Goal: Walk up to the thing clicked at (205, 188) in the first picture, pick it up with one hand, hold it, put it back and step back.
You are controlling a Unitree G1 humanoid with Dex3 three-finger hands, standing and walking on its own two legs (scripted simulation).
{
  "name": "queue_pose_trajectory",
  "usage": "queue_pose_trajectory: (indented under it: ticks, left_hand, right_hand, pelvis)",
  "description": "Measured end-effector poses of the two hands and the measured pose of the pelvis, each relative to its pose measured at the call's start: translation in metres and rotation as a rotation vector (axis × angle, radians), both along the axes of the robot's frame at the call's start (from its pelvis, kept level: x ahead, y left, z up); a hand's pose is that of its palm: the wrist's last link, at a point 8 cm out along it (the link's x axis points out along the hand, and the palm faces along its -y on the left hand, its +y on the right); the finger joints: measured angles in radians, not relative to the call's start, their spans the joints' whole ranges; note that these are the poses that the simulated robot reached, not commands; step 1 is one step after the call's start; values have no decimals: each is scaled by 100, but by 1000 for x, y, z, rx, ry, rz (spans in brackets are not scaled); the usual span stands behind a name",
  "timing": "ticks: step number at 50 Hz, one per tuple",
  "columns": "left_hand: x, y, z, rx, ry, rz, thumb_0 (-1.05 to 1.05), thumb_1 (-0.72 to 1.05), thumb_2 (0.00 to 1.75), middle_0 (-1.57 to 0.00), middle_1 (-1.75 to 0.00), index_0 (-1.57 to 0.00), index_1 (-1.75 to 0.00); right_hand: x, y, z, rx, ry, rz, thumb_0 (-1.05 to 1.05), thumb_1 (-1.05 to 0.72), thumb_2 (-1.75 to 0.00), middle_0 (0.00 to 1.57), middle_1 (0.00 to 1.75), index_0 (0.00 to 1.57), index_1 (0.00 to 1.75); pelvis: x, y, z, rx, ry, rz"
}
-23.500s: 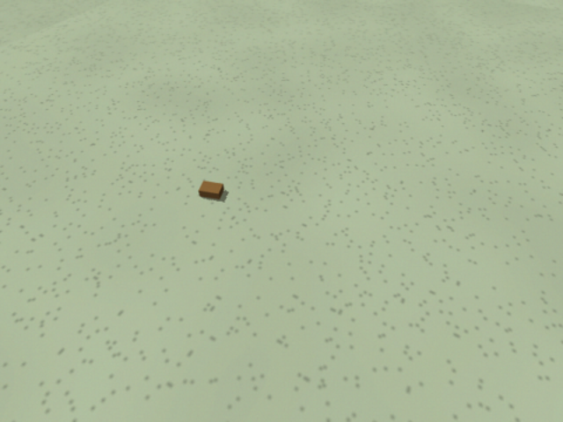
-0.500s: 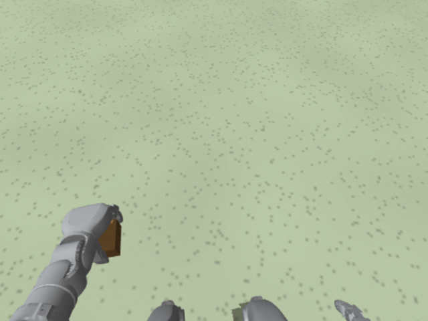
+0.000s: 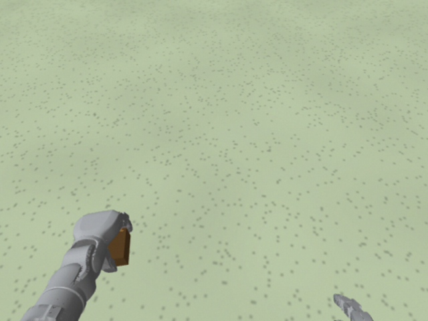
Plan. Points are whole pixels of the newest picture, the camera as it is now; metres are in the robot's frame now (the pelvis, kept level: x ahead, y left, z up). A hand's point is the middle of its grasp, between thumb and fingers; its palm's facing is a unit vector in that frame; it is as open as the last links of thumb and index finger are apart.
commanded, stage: hold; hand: left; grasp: from above
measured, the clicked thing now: (103, 248) +0.30 +0.25 -0.10
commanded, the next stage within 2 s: crouch in 1.62 s
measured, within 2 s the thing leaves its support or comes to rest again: neither
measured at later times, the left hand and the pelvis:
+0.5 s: hand (106, 243) +0.29 +0.22 -0.05, palm faces -0.46 -0.09 -0.88, open 9.5 cm; pelvis +0.01 +0.00 +0.01, yaw +0 degrees
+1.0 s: hand (103, 244) +0.28 +0.22 -0.03, palm faces -0.45 -0.08 -0.89, open 9.5 cm; pelvis +0.00 -0.01 +0.02, yaw +0 degrees
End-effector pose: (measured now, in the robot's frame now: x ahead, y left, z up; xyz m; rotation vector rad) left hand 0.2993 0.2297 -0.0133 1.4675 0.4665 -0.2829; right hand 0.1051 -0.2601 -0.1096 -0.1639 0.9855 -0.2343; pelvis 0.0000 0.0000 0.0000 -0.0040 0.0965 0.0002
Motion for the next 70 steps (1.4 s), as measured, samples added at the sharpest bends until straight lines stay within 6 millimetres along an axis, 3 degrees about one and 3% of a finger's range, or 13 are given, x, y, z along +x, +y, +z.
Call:
queue_pose_trajectory:
  ticks: [48, 70]
  left_hand:
    - [-11, -9, 44, -2, -11, -28, -1, 3, 42, -81, -36, -86, -32]
    - [-15, -8, 43, -3, -7, -31, -1, 3, 42, -82, -36, -86, -32]
  right_hand:
    - [28, 0, 21, 30, -63, 27, 1, -91, -90, 20, 29, 20, 30]
    - [19, 3, 21, 32, -47, 20, 1, -91, -90, 20, 29, 20, 30]
  pelvis:
    - [-1, -6, 17, 9, -82, -3]
    - [-5, -5, 18, 10, -90, -6]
